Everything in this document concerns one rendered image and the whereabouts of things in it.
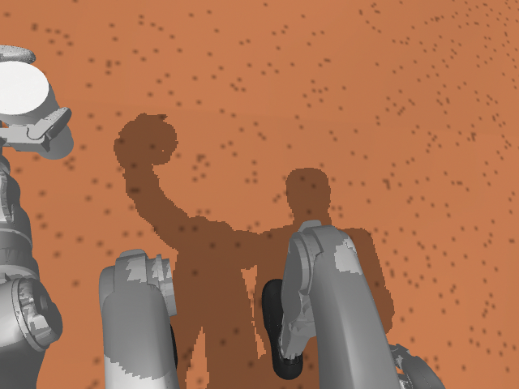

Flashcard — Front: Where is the cup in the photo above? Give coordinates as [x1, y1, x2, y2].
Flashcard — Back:
[0, 61, 74, 160]

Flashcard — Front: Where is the right robot foot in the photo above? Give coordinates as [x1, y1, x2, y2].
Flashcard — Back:
[262, 279, 303, 380]

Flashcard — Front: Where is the left robot hand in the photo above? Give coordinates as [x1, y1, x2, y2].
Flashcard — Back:
[0, 45, 72, 154]

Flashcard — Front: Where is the right robot hand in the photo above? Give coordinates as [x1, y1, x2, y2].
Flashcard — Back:
[389, 344, 446, 389]

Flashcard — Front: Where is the left robot arm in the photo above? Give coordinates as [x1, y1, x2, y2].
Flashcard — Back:
[0, 154, 62, 389]

